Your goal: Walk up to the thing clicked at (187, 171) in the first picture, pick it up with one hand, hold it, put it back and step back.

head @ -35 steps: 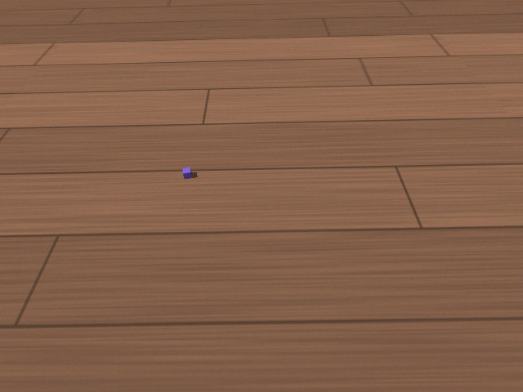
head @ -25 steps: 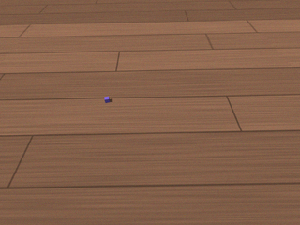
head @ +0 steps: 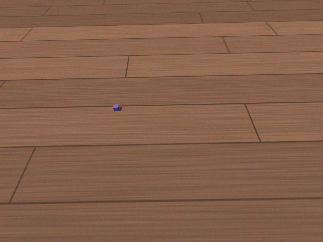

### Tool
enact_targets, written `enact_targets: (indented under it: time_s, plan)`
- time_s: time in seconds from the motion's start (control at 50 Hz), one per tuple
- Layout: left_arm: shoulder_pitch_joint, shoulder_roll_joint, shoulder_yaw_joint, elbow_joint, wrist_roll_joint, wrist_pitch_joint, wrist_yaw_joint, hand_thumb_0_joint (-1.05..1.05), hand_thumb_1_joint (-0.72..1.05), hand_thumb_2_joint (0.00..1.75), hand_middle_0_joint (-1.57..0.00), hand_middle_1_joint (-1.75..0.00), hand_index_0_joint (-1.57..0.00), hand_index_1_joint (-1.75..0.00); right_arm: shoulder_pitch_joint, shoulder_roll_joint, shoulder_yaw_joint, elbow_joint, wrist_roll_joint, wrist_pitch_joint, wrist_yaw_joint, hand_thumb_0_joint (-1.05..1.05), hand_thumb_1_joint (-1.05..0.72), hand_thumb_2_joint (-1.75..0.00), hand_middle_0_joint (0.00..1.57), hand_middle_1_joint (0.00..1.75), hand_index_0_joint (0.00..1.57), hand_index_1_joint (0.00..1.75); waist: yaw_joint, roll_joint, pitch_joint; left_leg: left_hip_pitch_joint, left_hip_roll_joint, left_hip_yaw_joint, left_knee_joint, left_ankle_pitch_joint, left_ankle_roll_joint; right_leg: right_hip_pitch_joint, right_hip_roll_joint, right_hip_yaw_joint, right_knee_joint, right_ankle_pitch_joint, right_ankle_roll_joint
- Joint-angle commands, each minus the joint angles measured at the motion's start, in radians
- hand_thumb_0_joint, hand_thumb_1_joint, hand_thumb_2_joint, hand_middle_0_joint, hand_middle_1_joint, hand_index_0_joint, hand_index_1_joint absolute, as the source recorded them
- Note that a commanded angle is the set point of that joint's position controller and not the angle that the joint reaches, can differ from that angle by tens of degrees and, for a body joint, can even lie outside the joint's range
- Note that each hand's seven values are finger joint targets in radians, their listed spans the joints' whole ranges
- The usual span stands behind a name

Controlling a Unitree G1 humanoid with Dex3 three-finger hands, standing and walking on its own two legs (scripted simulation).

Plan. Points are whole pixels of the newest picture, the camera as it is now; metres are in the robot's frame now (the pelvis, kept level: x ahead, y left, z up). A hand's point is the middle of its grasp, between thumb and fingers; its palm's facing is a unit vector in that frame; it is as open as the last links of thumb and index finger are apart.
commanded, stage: stand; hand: left
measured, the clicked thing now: (115, 107) +1.31 +0.43 -0.76
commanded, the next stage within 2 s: walk up in 0.42 s
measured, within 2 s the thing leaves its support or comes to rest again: neither
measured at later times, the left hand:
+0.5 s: hand out of the picture +0.08 +0.26 -0.15, palm faces +0.00 -0.94 -0.33, open 7.3 cm
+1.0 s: hand (41, 224) +0.21 +0.37 -0.15, palm faces +0.03 -0.94 -0.34, open 7.4 cm
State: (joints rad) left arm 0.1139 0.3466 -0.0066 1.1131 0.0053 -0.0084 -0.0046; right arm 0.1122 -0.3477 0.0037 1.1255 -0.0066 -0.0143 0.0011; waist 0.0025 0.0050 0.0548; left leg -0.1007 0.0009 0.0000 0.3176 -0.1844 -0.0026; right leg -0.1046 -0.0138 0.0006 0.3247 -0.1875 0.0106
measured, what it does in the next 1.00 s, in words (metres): walks ahead: left foot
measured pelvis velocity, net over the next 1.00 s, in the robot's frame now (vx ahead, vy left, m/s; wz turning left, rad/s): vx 0.16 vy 0.08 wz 0.10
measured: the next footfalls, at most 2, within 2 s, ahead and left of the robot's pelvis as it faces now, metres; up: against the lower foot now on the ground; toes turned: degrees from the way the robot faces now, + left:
left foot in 0.74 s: +0.16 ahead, +0.20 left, +0.00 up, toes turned +8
right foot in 1.16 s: +0.42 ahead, -0.04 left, +0.00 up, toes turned +2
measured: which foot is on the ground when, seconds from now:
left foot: down 0.00-0.50, up 0.52-0.72, down 0.74-1.00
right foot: down 0.00-0.76, up 0.78-1.00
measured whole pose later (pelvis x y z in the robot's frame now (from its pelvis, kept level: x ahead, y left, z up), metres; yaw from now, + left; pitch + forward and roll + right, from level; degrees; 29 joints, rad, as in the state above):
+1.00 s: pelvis +0.16 +0.08 -0.01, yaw +6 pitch -3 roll +1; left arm 0.22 0.45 0.06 0.94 0.01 -0.03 -0.08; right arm 0.35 -0.38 -0.06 0.92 -0.01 -0.08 0.05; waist -0.02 -0.06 0.07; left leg -0.09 -0.01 0.05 0.43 -0.29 0.03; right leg -0.49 -0.10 0.00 0.85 -0.28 0.00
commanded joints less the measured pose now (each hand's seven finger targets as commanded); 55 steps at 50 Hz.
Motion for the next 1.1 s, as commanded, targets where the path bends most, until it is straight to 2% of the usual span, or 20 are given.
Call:
enact_targets:
  time_s: [0.0,0.38,0.4,0.42,0.46,0.48,0.5,0.52,0.6,0.64,0.7,0.72,0.74,0.76,0.8,0.84,0.88,0.94,1.0,1.08]
  plan:
    - [-0.036,0.210,0.042,-0.057,0.003,-0.024,0.014,0.00,0.90,0.90,-0.20,-0.30,-0.20,-0.30,-0.033,-0.210,-0.038,-0.062,-0.002,-0.023,-0.011,0.00,-0.90,-0.90,0.20,0.30,0.20,0.30,0.001,0.002,-0.092,0.013,0.130,-0.089,-0.042,0.161,0.029,0.017,-0.119,0.090,-0.037,0.161,-0.038]
    - [-0.029,0.210,0.039,-0.055,0.004,-0.027,0.017,0.00,0.90,0.90,-0.20,-0.30,-0.20,-0.30,-0.039,-0.210,-0.041,-0.061,0.000,-0.019,-0.011,0.00,-0.90,-0.90,0.20,0.30,0.20,0.30,0.000,-0.010,-0.077,0.019,0.132,-0.092,-0.043,0.168,0.027,0.008,-0.115,0.085,-0.052,0.165,-0.034]
    - [0.025,0.318,0.108,-0.103,0.014,-0.044,-0.012,0.00,0.90,0.90,-0.20,-0.30,-0.20,-0.30,0.033,-0.292,-0.103,-0.116,-0.014,-0.028,0.019,0.00,-0.90,-0.90,0.20,0.30,0.20,0.30,0.006,-0.004,-0.159,-0.034,0.084,-0.123,0.041,-0.367,0.104,0.067,-0.054,0.049,0.059,-0.326,-0.069]
    - [0.049,0.309,0.113,-0.097,0.025,-0.048,-0.020,0.00,0.90,0.90,-0.20,-0.30,-0.20,-0.30,0.012,-0.294,-0.109,-0.123,-0.022,-0.026,0.032,0.00,-0.90,-0.90,0.20,0.30,0.20,0.30,0.028,0.023,-0.082,-0.175,0.096,-0.153,0.053,-0.505,0.119,0.032,-0.081,0.090,0.088,-0.450,-0.090]
    - [0.098,0.312,0.129,-0.119,0.028,-0.055,-0.030,0.00,0.90,0.90,-0.20,-0.30,-0.20,-0.30,-0.090,-0.254,-0.108,-0.193,-0.030,-0.026,0.046,0.00,-0.90,-0.90,0.20,0.30,0.20,0.30,0.077,-0.032,0.068,-0.428,0.070,-0.128,0.180,-0.443,0.101,0.013,-0.167,0.234,0.016,-0.563,-0.148]
    - [0.148,0.342,0.142,-0.114,0.032,-0.059,-0.028,0.00,0.90,0.90,-0.20,-0.30,-0.20,-0.30,-0.123,-0.216,-0.104,-0.217,-0.031,-0.030,0.050,0.00,-0.90,-0.90,0.20,0.30,0.20,0.30,0.108,-0.138,0.081,-0.543,0.014,-0.023,0.345,-0.318,0.066,0.096,-0.281,0.370,-0.120,-0.611,-0.215]
    - [0.168,0.367,0.150,-0.129,0.039,-0.071,-0.024,0.00,0.90,0.90,-0.20,-0.30,-0.20,-0.30,-0.146,-0.212,-0.106,-0.238,-0.036,-0.033,0.048,0.00,-0.90,-0.90,0.20,0.30,0.20,0.30,0.131,-0.167,0.075,-0.639,0.043,-0.040,0.516,-0.300,0.042,0.153,-0.409,0.502,-0.215,-0.544,-0.281]
    - [0.137,0.377,0.153,-0.156,0.038,-0.076,-0.024,0.00,0.90,0.90,-0.20,-0.30,-0.20,-0.30,-0.118,-0.239,-0.115,-0.241,-0.034,-0.036,0.049,0.00,-0.90,-0.90,0.20,0.30,0.20,0.30,0.106,-0.110,0.059,-0.631,0.078,-0.097,0.555,-0.274,0.037,0.146,-0.436,0.514,-0.219,-0.505,-0.300]
    - [0.000,0.364,0.152,-0.228,0.039,-0.081,-0.031,0.00,0.90,0.90,-0.20,-0.30,-0.20,-0.30,0.030,-0.263,-0.137,-0.226,-0.023,-0.042,0.080,0.00,-0.90,-0.90,0.20,0.30,0.20,0.30,0.008,-0.176,0.026,-0.400,0.120,-0.049,0.430,-0.242,0.019,0.013,-0.292,0.203,-0.166,-0.391,-0.222]
    - [-0.004,0.359,0.148,-0.245,0.039,-0.078,-0.040,0.00,0.90,0.90,-0.20,-0.30,-0.20,-0.30,0.050,-0.248,-0.142,-0.232,-0.023,-0.046,0.086,0.00,-0.90,-0.90,0.20,0.30,0.20,0.30,-0.003,-0.182,0.027,-0.262,0.096,-0.004,0.317,-0.167,0.013,-0.090,-0.246,0.105,-0.111,-0.301,-0.196]
    - [0.012,0.308,0.132,-0.250,0.027,-0.062,-0.049,0.00,0.90,0.90,-0.20,-0.30,-0.20,-0.30,0.242,-0.263,-0.171,-0.171,-0.034,-0.051,0.072,0.00,-0.90,-0.90,0.20,0.30,0.20,0.30,-0.095,-0.002,-0.037,0.105,-0.018,0.134,0.206,-0.040,0.011,-0.286,-0.138,-0.070,0.199,-0.225,-0.146]
    - [0.066,0.252,0.114,-0.253,0.030,-0.055,-0.053,0.00,0.90,0.90,-0.20,-0.30,-0.20,-0.30,0.352,-0.314,-0.194,-0.149,-0.038,-0.057,0.058,0.00,-0.90,-0.90,0.20,0.30,0.20,0.30,-0.142,0.157,-0.104,0.299,0.013,0.020,0.157,-0.207,0.062,-0.429,-0.087,-0.117,0.505,-0.146,-0.119]
    - [0.046,0.185,0.100,-0.286,0.013,-0.059,-0.051,0.00,0.90,0.90,-0.20,-0.30,-0.20,-0.30,0.418,-0.435,-0.209,-0.172,-0.047,-0.068,0.047,0.00,-0.90,-0.90,0.20,0.30,0.20,0.30,-0.167,0.403,-0.091,0.290,0.313,-0.602,-0.098,-0.550,0.184,-0.666,0.079,-0.075,0.805,-0.400,-0.067]
    - [-0.013,0.291,0.114,-0.292,0.022,-0.057,-0.037,0.00,0.90,0.90,-0.20,-0.30,-0.20,-0.30,0.336,-0.465,-0.210,-0.211,-0.010,-0.069,0.050,0.00,-0.90,-0.90,0.20,0.30,0.20,0.30,-0.141,0.219,-0.049,0.112,0.414,-0.790,-0.179,-0.646,0.282,-0.596,0.000,0.106,0.855,-0.402,-0.082]
    - [0.079,0.312,0.106,-0.245,-0.004,-0.058,-0.036,0.00,0.90,0.90,-0.20,-0.30,-0.20,-0.30,0.219,-0.386,-0.171,-0.254,-0.001,-0.078,0.037,0.00,-0.90,-0.90,0.20,0.30,0.20,0.30,-0.047,0.060,-0.008,0.116,0.341,-0.515,-0.094,-0.425,0.251,-0.620,-0.065,0.123,0.853,-0.226,-0.070]
    - [0.117,0.321,0.109,-0.217,0.003,-0.058,-0.044,0.00,0.90,0.90,-0.20,-0.30,-0.20,-0.30,0.206,-0.335,-0.149,-0.265,0.001,-0.086,0.031,0.00,-0.90,-0.90,0.20,0.30,0.20,0.30,-0.021,0.072,0.024,0.011,0.281,-0.341,-0.091,-0.222,0.207,-0.527,-0.105,0.106,0.737,-0.148,-0.049]
    - [0.137,0.294,0.108,-0.223,0.005,-0.051,-0.058,0.00,0.90,0.90,-0.20,-0.30,-0.20,-0.30,0.203,-0.329,-0.146,-0.277,-0.002,-0.093,0.034,0.00,-0.90,-0.90,0.20,0.30,0.20,0.30,-0.013,0.124,0.019,0.004,0.258,-0.235,-0.101,-0.051,0.215,-0.467,-0.104,0.053,0.641,-0.118,-0.017]
    - [0.057,0.280,0.112,-0.268,0.011,-0.050,-0.074,0.00,0.90,0.90,-0.20,-0.30,-0.20,-0.30,0.218,-0.338,-0.147,-0.296,-0.002,-0.099,0.034,0.00,-0.90,-0.90,0.20,0.30,0.20,0.30,-0.030,0.129,0.075,-0.048,0.259,-0.176,-0.117,-0.004,0.240,-0.439,-0.121,0.021,0.483,-0.075,-0.007]
    - [-0.001,0.262,0.118,-0.297,0.011,-0.052,-0.085,0.00,0.90,0.90,-0.20,-0.30,-0.20,-0.30,0.221,-0.343,-0.147,-0.316,0.006,-0.103,0.036,0.00,-0.90,-0.90,0.20,0.30,0.20,0.30,-0.034,0.131,0.075,-0.094,0.242,-0.131,-0.107,-0.021,0.207,-0.354,-0.102,-0.010,0.346,0.052,-0.029]
    - [-0.001,0.239,0.125,-0.300,0.007,-0.058,-0.084,0.00,0.90,0.90,-0.20,-0.30,-0.20,-0.30,0.233,-0.334,-0.144,-0.333,0.005,-0.093,0.028,0.00,-0.90,-0.90,0.20,0.30,0.20,0.30,-0.024,0.106,0.022,-0.102,0.233,-0.095,-0.001,0.144,0.175,-0.192,-0.048,-0.065,0.282,0.063,-0.049]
